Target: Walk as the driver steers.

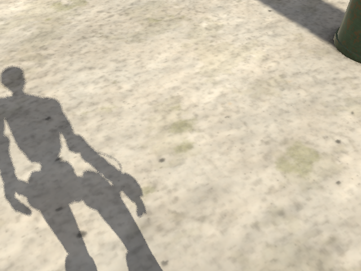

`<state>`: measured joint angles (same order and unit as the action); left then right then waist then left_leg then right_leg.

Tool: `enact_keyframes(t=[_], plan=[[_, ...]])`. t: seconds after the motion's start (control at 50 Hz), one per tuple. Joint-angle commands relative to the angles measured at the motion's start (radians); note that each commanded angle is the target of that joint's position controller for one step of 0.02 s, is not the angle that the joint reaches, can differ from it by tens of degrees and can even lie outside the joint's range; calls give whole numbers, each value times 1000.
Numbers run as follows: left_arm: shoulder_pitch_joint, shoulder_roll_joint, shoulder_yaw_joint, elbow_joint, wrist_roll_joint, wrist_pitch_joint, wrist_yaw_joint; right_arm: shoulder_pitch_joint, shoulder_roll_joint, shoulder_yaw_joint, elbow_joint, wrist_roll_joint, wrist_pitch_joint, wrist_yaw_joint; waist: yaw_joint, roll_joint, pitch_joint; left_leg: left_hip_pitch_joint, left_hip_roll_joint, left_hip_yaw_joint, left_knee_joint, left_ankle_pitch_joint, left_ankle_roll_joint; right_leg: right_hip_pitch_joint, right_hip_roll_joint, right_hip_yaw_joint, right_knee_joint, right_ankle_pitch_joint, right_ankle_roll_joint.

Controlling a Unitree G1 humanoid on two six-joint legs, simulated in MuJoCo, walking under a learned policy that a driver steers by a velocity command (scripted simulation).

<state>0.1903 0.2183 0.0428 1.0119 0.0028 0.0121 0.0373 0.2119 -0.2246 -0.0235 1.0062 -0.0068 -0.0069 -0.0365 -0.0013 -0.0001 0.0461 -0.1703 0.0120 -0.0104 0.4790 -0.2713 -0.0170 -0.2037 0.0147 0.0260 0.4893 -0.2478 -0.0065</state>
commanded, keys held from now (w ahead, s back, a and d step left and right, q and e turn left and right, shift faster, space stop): no key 0.66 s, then w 0.34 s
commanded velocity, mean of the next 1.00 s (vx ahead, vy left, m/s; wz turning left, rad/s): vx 0.08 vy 0.00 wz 0.00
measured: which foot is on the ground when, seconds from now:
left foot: down 0.00-1.00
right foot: down 0.00-0.94, up 0.96-1.00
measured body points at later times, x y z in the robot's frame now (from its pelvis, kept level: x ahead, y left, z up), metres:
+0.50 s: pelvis +0.00 +0.00 +0.00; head +0.01 +0.00 +0.45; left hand +0.03 +0.25 -0.15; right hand +0.02 -0.24 -0.15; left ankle -0.01 +0.13 -0.74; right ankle +0.01 -0.12 -0.74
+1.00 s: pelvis +0.06 +0.03 -0.01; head +0.07 +0.04 +0.44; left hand +0.06 +0.28 -0.16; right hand +0.05 -0.22 -0.15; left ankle +0.00 +0.12 -0.74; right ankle +0.01 -0.10 -0.71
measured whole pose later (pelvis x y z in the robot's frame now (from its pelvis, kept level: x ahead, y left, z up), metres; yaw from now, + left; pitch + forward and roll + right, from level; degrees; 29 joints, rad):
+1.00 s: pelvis +0.06 +0.03 -0.01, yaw +1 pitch +1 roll +0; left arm 0.34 0.22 0.04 1.09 -0.03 -0.07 0.02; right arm 0.38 -0.19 -0.03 1.07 0.02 -0.11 -0.01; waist -0.01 -0.02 -0.02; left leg -0.18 -0.03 0.02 0.55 -0.38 0.05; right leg -0.32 0.00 0.04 0.83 -0.44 -0.04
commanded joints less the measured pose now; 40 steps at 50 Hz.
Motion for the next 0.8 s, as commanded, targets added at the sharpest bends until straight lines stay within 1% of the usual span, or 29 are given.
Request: enact_keyframes(t=[0.02, 0.3, 0.66, 0.68, 0.7, 0.72, 0.74, 0.76, 0.78, 0.8], plan=[[3, 106, 17, -16, -1, -10, 4, 20, -103, -17, -18, 1, -8, -5, -1, 3, -11, -49, 19, -17, -91, 94, 15, 19, -36, 38, -86, 112, -18], [24, 89, 4, 49, -3, -10, 5, 65, -86, -7, 37, 3, -6, -9, 1, -1, -3, -56, 10, -12, -93, 97, 17, 13, -32, 26, -92, 112, -18], [66, 71, -10, 81, -4, -12, 7, 116, -61, 0, 68, 5, -5, -10, 2, 1, 6, -66, 5, -11, -90, 95, 21, -1, -28, 16, -91, 105, -17], [86, 60, -13, 92, -4, -11, 7, 138, -49, 3, 80, 5, -4, -11, 2, 0, -19, -57, -6, 1, -92, 1, 23, 9, -19, 6, -96, 0, -19], [93, 70, -9, 94, -10, -9, 10, 143, -54, 0, 83, 11, -1, -13, 3, -4, -4, -76, -25, 15, -75, -146, 34, -11, -5, -2, -89, -168, -29], [97, 89, -2, 91, -16, -8, 12, 136, -70, -5, 75, 15, -1, -17, 5, -7, 27, -116, -31, 15, -56, -302, 51, -52, -2, 4, -83, -346, -47], [96, 96, 1, 83, -18, -13, 12, 128, -74, -7, 64, 17, -5, -18, 7, -12, 71, -163, -24, 1, -48, -401, 68, -99, -18, 29, -93, -460, -66], [99, 96, 2, 77, -20, -23, 10, 125, -67, -7, 55, 19, -15, -16, 8, -21, 101, -197, -12, -16, -38, -425, 82, -121, -41, 64, -103, -501, -84], [114, 96, 4, 75, -24, -37, 6, 124, -57, -5, 48, 22, -29, -12, 13, -33, 109, -219, -3, -26, -17, -402, 89, -114, -68, 103, -112, -501, -102], [141, 101, 7, 78, -28, -50, 2, 118, -48, -5, 42, 23, -43, -6, 22, -48, 102, -243, -1, -25, 18, -362, 91, -85, -100, 151, -126, -499, -123]])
